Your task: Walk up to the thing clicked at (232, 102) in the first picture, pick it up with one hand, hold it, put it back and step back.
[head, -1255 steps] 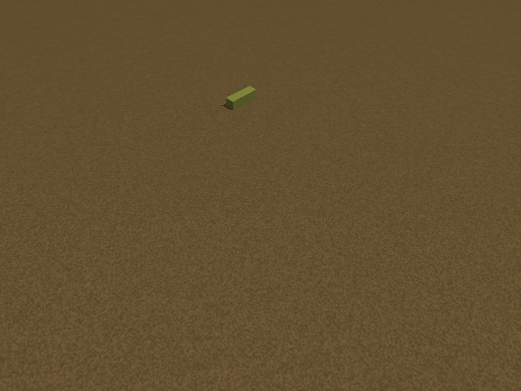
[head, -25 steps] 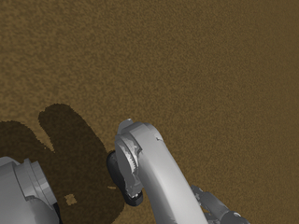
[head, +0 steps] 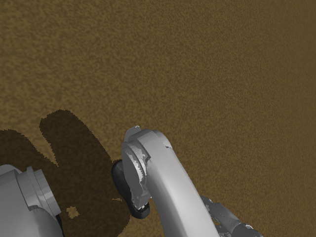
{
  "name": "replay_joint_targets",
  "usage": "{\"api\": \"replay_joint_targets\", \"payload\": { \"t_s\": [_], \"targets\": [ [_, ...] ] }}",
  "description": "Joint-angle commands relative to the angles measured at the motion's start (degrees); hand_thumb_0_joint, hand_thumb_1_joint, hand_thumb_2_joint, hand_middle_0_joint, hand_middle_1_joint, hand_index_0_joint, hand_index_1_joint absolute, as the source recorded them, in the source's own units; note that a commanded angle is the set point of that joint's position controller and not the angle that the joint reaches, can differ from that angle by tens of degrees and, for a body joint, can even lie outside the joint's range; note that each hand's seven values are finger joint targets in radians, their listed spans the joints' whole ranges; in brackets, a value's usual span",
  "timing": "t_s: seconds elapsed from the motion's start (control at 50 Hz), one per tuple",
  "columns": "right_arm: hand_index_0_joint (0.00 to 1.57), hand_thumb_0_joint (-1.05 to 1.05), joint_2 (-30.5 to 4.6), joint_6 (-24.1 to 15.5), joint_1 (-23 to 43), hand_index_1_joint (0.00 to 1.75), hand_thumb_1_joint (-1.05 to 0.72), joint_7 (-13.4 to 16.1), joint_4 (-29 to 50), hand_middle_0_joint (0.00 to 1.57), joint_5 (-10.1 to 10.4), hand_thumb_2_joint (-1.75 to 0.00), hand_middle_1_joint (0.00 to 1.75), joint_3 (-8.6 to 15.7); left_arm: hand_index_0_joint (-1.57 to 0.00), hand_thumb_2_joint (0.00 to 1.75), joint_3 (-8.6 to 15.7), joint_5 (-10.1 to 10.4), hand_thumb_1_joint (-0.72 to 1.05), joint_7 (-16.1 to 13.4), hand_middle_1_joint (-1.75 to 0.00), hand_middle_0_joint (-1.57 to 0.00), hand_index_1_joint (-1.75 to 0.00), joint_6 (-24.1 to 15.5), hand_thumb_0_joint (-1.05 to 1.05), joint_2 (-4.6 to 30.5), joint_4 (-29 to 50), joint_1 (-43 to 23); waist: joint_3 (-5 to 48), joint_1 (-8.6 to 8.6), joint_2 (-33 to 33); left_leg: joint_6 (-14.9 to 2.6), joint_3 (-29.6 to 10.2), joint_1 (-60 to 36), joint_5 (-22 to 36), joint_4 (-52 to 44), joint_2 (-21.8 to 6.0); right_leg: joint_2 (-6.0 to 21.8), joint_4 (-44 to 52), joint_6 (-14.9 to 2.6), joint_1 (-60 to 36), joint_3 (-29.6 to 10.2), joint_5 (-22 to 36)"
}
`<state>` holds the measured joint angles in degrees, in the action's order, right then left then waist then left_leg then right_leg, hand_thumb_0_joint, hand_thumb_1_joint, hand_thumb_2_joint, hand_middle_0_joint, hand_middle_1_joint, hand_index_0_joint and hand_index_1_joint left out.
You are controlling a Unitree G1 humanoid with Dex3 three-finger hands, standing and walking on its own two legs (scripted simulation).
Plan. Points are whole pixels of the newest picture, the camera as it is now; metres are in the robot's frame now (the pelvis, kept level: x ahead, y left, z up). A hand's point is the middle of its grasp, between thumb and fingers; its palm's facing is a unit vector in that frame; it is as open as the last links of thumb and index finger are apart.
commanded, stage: close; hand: left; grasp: from above
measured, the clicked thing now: out of the picture +0.46 +0.37 -0.28
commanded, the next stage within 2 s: settle in 1.20 s
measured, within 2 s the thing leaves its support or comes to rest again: leaves its support in 1.64 s
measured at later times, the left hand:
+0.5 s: hand out of the picture +0.45 +0.36 -0.25, palm faces -0.43 -0.15 -0.89, open 11.2 cm
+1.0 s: hand out of the picture +0.45 +0.36 -0.25, palm faces -0.42 -0.15 -0.89, open 10.4 cm
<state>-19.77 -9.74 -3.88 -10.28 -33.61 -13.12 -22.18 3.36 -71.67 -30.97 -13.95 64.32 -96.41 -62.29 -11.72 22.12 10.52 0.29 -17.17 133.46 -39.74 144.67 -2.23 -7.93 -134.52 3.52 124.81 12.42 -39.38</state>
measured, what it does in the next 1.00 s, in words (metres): stands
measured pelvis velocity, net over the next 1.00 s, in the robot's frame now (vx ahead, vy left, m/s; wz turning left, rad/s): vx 0.00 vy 0.00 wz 0.00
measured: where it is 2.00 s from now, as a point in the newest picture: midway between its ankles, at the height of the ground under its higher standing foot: (98, 218)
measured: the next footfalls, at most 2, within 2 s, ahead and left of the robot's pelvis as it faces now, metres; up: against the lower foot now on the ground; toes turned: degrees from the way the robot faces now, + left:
none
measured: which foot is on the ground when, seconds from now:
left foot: down 0.00-1.00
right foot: down 0.00-1.00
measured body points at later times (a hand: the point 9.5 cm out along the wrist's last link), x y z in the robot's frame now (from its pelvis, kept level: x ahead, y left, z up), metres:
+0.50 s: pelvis +0.00 +0.00 +0.00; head +0.28 +0.15 +0.31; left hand +0.47 +0.37 -0.20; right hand +0.08 -0.25 -0.05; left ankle +0.07 +0.13 -0.28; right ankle +0.11 -0.11 -0.28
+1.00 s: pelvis +0.00 +0.00 +0.00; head +0.28 +0.15 +0.31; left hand +0.47 +0.37 -0.20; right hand +0.08 -0.25 -0.05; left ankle +0.07 +0.13 -0.28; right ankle +0.11 -0.11 -0.28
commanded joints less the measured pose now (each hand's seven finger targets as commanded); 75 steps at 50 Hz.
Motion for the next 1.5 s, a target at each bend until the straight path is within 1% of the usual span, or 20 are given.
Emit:
{"api": "replay_joint_targets", "payload": {
  "t_s": [0.0, 0.08, 0.18, 0.32, 0.4, 0.44, 0.46, 0.48, 0.54, 0.56, 0.6, 0.72, 0.74, 0.76, 0.8, 1.24, 1.4, 1.42, 1.44, 1.48],
  "targets": [
    [0.2, 0.0, -19.41, -0.19, -9.67, 0.3, -0.89, 0.95, -0.93, 0.2, 0.26, -0.9, 0.3, 6.04, -0.22, 0.84, 0.76, 0.68, -0.27, -2.47, -1.03, -0.18, -0.99, -0.54, 0.0, 13.76, 7.02, -13.8, 35.77, 2.54, -34.24, -0.2, 4.32, -29.58, 12.65, -14.61, -3.08, -0.83, 10.76, -4.5, -17.09, 5.7, 16.17],
    [0.2, 0.0, -19.25, -0.07, -8.78, 0.3, -0.9, 1.14, -0.53, 0.2, -0.08, -0.9, 0.3, 5.8, -0.25, 0.83, 0.62, 0.35, -0.25, -2.86, -1.02, -0.21, -0.98, -0.31, 0.0, 14.33, 6.67, -13.36, 36.11, 2.03, -34.88, -0.4, 4.98, -29.67, 11.61, -14.67, -3.13, -1.03, 11.42, -4.49, -17.96, 5.31, 15.76],
    [0.2, 0.0, -19.38, -0.32, -11.16, 0.3, -0.9, 0.91, -1.26, 0.2, -0.06, -0.9, 0.3, 5.78, -0.3, 0.83, 0.62, 0.69, -0.18, -2.62, -1.0, -0.27, -0.97, 0.33, 0.0, 13.74, 5.83, -13.24, 35.62, 3.35, -33.18, -0.76, 5.1, -29.12, 12.82, -13.9, -3.0, -1.0, 11.98, -4.11, -18.81, 5.18, 16.86],
    [0.2, 0.0, -18.82, -0.48, -10.92, 0.3, -0.9, 0.85, -1.52, 0.2, 0.1, -0.9, 0.3, 5.4, -0.35, 0.77, 0.51, 0.96, -0.1, -1.52, -0.98, -0.3, -0.94, 0.38, 0.0, 13.4, 5.06, -11.36, 35.65, 2.9, -33.61, -0.54, 4.72, -29.92, 13.14, -13.83, -3.18, -0.98, 11.53, -4.2, -18.12, 5.33, 16.43],
    [0.2, 0.0, -19.63, -0.35, -10.25, 0.3, -0.9, 0.99, -0.55, 0.2, 0.02, -0.9, 0.3, 5.95, -0.39, 0.78, 1.19, 0.89, -0.06, -1.71, -0.97, -0.35, -0.93, -0.17, 0.0, 15.18, 9.91, -14.72, 37.34, 2.25, -35.86, -0.3, 5.06, -30.91, 14.4, -13.65, -3.08, -0.76, 11.37, -4.56, -18.66, 5.2, 17.57],
    [0.2, 0.0, -19.41, -0.39, -10.55, 0.3, -0.9, 0.74, -1.09, 0.2, 0.11, -0.9, 0.3, 5.8, -0.39, 0.75, 0.54, 0.8, -0.06, -1.48, -0.95, -0.34, -0.91, 0.39, 0.0, 13.62, 5.37, -11.1, 35.41, 2.62, -33.62, -0.64, 5.27, -29.4, 13.88, -13.42, -3.07, -1.0, 11.39, -4.37, -18.46, 5.11, 17.23],
    [0.2, 0.0, -19.76, -0.26, -10.25, 0.3, -0.89, 0.82, -0.52, 0.2, 0.04, -0.9, 0.3, 5.84, -0.4, 0.74, 1.59, 1.37, -0.03, -1.86, -0.94, -0.36, -0.9, -0.24, 0.0, 14.71, 8.89, -13.51, 36.46, 2.69, -33.5, -0.55, 4.97, -29.42, 14.27, -13.68, -3.1, -1.05, 11.73, -4.22, -19.08, 5.49, 17.53],
    [0.2, 0.0, -19.47, -0.19, -10.04, 0.3, -0.89, 0.98, -0.93, 0.2, 0.17, -0.9, 0.3, 5.69, -0.41, 0.74, 1.47, 0.85, -0.02, -1.76, -0.95, -0.37, -0.9, 0.11, 0.0, 14.74, 4.19, -10.68, 35.36, 2.42, -32.97, -0.62, 5.02, -29.27, 12.87, -13.82, -3.17, -1.05, 11.77, -4.34, -18.65, 5.24, 16.44],
    [0.2, 0.0, -19.36, -0.21, -9.71, 0.3, -0.9, 0.89, -0.33, 0.2, 0.06, -0.9, 0.3, 5.68, -0.43, 0.74, 0.61, 0.43, 0.0, -1.42, -0.96, -0.38, -0.91, -0.16, 0.0, 14.98, 8.43, -12.95, 36.0, 2.02, -34.54, -0.73, 5.4, -29.24, 13.64, -13.36, -3.09, -1.12, 11.54, -4.38, -18.8, 4.89, 17.09],
    [0.2, 0.0, -19.54, -0.09, -10.64, 0.3, -0.9, 0.88, -1.09, 0.2, -0.24, -0.9, 0.3, 5.69, -0.44, 0.74, 2.16, 0.96, 0.01, -1.73, -0.94, -0.39, -0.89, -0.23, 0.0, 16.13, 8.95, -13.49, 37.64, 2.24, -34.27, -0.82, 5.38, -29.84, 14.34, -12.81, -3.14, -1.11, 12.07, -4.15, -19.96, 5.08, 17.79],
    [0.2, 0.0, -19.48, 0.06, -10.01, 0.3, -0.9, 0.96, -0.96, 0.2, -0.23, -0.9, 0.3, 5.66, -0.46, 0.74, 1.6, 1.07, 0.04, -1.9, -0.94, -0.42, -0.9, -0.26, 0.0, 14.98, 5.52, -10.75, 36.94, 2.3, -33.31, -0.7, 5.29, -29.47, 13.41, -13.79, -3.18, -1.11, 12.04, -4.26, -20.49, 5.19, 17.18],
    [0.2, 0.0, -19.74, -0.17, -10.13, 0.3, -0.9, 0.77, -0.52, 0.2, -0.02, -0.9, 0.3, 5.84, -0.51, 0.73, 0.74, 0.93, 0.1, -1.88, -0.92, -0.47, -0.87, -0.29, 0.0, 14.21, 9.36, -14.16, 36.33, 2.65, -34.12, -0.54, 4.82, -29.98, 14.89, -13.32, -3.13, -0.98, 11.3, -4.34, -18.22, 5.45, 17.96],
    [0.2, 0.0, -19.6, -0.03, -10.35, 0.3, -0.9, 0.83, -1.35, 0.2, -0.19, -0.9, 0.3, 5.65, -0.52, 0.76, 1.5, 0.7, 0.11, -2.09, -0.92, -0.49, -0.88, -0.03, 0.0, 14.68, 5.4, -12.1, 35.38, 2.73, -33.95, -0.38, 4.75, -29.62, 13.72, -13.69, -3.21, -0.95, 11.41, -4.48, -18.18, 5.55, 16.85],
    [0.2, 0.0, -19.56, -0.02, -9.42, 0.3, -0.9, 0.82, -0.31, 0.2, -0.37, -0.9, 0.3, 5.37, -0.54, 0.75, 0.26, 0.79, 0.15, -1.99, -0.93, -0.5, -0.88, -0.26, 0.0, 13.92, 6.72, -12.48, 35.21, 2.74, -33.93, -0.65, 5.21, -28.94, 13.3, -13.75, -3.18, -1.27, 11.89, -4.24, -19.32, 5.27, 17.09],
    [0.2, 0.0, -19.86, 0.15, -9.62, 0.3, -0.9, 1.18, -0.56, 0.2, -0.28, -0.9, 0.3, 5.5, -0.58, 0.75, 1.81, 0.78, 0.19, -2.29, -0.93, -0.54, -0.89, -0.57, 0.0, 15.99, 7.76, -13.02, 36.26, 2.1, -33.11, -0.6, 5.09, -28.61, 12.6, -13.78, -3.12, -1.06, 11.85, -4.25, -19.66, 5.5, 16.57],
    [0.2, 0.0, -19.52, 0.49, -10.41, 0.3, -0.9, 1.36, -1.09, 0.2, -0.55, -0.9, 0.3, 5.31, -0.78, 0.77, 0.44, 0.73, 0.45, -1.39, -0.87, -0.75, -0.84, 0.18, 0.0, 14.42, 6.03, -11.65, 34.57, 2.74, -33.11, -0.77, 5.09, -28.42, 12.0, -13.78, -3.11, -1.18, 11.84, -4.15, -18.5, 5.31, 15.78],
    [0.2, 0.0, -19.36, 0.47, -10.08, 0.3, -0.91, 1.46, -0.56, 0.2, -0.01, -0.9, 0.3, 5.69, -0.82, 0.77, 1.7, 1.55, 0.42, -0.75, -0.87, -0.78, -0.83, 0.97, 0.0, 15.42, 6.68, -11.6, 37.26, 2.24, -33.5, -0.72, 5.06, -29.95, 13.15, -13.98, -3.2, -1.05, 12.03, -4.19, -19.36, 4.95, 16.65],
    [0.2, 0.0, -19.48, 0.3, -9.7, 0.3, -0.91, 1.45, 0.34, 0.2, 0.14, -0.9, 0.3, 6.1, -0.81, 0.75, 1.4, 1.91, 0.41, -0.69, -0.87, -0.77, -0.83, 0.4, 0.0, 15.54, 12.66, -15.43, 39.14, 1.61, -35.61, -0.49, 5.33, -30.95, 14.25, -14.23, -3.08, -0.92, 11.75, -4.36, -19.85, 4.85, 17.69],
    [0.2, 0.0, -19.25, 0.31, -10.11, 0.3, -0.92, 1.39, -0.69, 0.2, 0.19, -0.9, 0.3, 6.24, -0.81, 0.74, 2.18, 1.37, 0.42, -0.47, -0.87, -0.77, -0.83, 1.18, 0.0, 16.26, 8.37, -11.68, 38.38, 0.81, -35.74, -0.56, 5.59, -30.7, 14.02, -13.88, -3.05, -0.88, 11.74, -4.45, -19.19, 4.66, 17.33],
    [0.2, 0.0, -19.03, 0.42, -10.14, 0.3, -0.91, 1.35, -0.47, 0.2, 0.08, -0.9, 0.3, 6.33, -0.82, 0.77, 1.95, 1.68, 0.42, -0.03, -0.85, -0.79, -0.82, 1.29, 0.0, 15.26, 10.86, -11.8, 39.56, 0.9, -35.32, -0.7, 6.0, -30.52, 14.61, -13.89, -2.96, -1.13, 12.16, -4.34, -20.93, 4.5, 18.1]
  ]
}}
